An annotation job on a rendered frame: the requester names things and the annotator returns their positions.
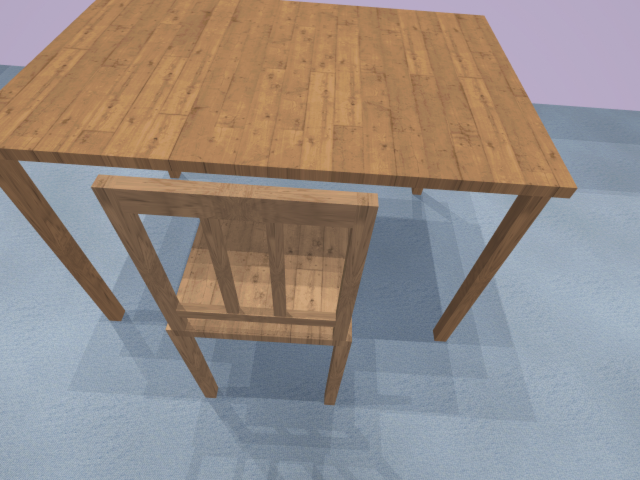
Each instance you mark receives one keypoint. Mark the chair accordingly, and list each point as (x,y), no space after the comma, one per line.
(272,264)

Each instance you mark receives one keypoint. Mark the table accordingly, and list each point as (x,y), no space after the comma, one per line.
(281,89)

